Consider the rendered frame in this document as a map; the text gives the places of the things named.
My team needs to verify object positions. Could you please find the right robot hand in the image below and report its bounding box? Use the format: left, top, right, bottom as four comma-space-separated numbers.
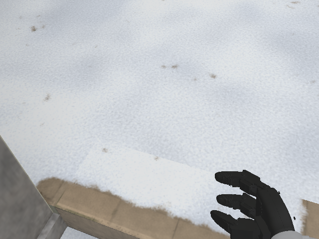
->
210, 169, 296, 239

